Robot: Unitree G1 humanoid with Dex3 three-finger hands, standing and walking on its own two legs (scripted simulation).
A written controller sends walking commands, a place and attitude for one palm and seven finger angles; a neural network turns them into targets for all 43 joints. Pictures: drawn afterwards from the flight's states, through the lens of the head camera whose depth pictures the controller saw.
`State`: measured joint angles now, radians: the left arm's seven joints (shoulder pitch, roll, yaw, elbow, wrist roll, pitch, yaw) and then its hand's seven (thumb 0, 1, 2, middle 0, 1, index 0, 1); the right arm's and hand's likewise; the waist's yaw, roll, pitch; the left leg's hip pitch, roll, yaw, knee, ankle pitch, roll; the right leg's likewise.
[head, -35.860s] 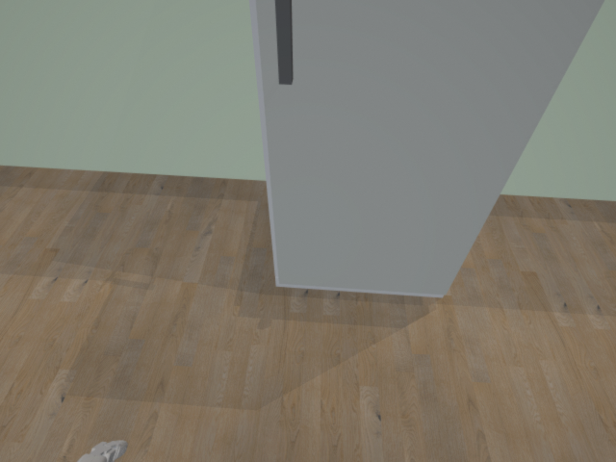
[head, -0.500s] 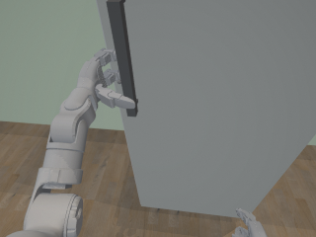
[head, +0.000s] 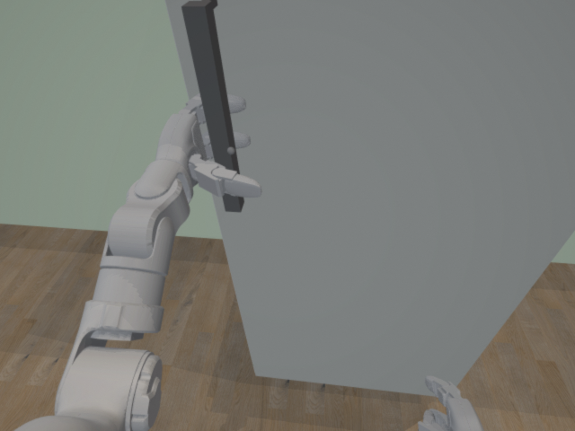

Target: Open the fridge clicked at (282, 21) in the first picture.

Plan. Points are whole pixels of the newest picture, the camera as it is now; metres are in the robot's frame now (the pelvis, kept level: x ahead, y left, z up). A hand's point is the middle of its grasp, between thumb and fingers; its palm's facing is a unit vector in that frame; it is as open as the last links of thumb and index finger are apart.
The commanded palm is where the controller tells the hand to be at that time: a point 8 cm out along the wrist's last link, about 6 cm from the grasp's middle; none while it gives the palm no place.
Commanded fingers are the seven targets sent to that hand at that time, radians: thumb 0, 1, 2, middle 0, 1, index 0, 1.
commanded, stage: slide the fingers in behind the handle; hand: left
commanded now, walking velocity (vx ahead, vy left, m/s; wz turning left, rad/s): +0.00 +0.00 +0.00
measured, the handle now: (224, 118) +0.44 +0.11 +0.26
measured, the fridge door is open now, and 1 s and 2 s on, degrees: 0 0 0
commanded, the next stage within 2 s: grip the handle and tug to test in 0.42 s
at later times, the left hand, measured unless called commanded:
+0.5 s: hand (233, 147) +0.39 +0.09 +0.24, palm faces -0.10 -1.00 -0.01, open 14.0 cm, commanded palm +0.37 +0.15 +0.24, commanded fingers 0.00 -0.50 0.30 -0.30 -1.20 -0.30 -1.20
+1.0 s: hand (232, 147) +0.39 +0.10 +0.24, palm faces -0.08 -1.00 -0.01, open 8.8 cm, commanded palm +0.37 +0.15 +0.24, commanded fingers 0.00 0.67 0.80 -0.43 -1.37 -0.43 -1.37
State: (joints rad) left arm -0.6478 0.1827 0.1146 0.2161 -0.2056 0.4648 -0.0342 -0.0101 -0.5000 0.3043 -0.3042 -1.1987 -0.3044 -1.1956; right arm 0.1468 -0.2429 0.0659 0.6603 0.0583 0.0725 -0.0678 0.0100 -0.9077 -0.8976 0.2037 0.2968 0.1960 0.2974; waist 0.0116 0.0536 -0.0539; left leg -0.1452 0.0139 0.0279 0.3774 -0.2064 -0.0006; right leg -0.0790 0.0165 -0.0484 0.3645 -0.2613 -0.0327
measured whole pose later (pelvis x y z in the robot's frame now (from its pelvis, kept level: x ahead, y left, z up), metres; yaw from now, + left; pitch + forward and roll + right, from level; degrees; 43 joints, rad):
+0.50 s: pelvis +0.00 +0.00 +0.00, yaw +0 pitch -1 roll +0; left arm -0.67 0.17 0.10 0.24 -0.20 0.42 -0.04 -0.01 -0.50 0.30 -0.31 -1.21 -0.30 -1.20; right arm 0.16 -0.25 0.06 0.67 0.06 0.06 -0.07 0.01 -0.91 -0.90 0.20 0.30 0.20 0.30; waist 0.01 0.05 -0.05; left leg -0.15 0.01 0.03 0.38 -0.21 0.00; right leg -0.08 0.01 -0.05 0.37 -0.26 -0.03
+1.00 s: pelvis +0.00 +0.01 +0.00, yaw +0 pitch -1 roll +0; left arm -0.68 0.17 0.10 0.24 -0.20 0.46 -0.01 0.00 0.22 0.61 -0.38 -1.30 -0.38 -1.30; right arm 0.14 -0.24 0.06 0.67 0.05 0.07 -0.07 0.01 -0.91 -0.90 0.20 0.30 0.20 0.30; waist 0.01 0.05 -0.05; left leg -0.15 0.00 0.03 0.38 -0.21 0.01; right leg -0.08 0.01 -0.04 0.37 -0.26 -0.02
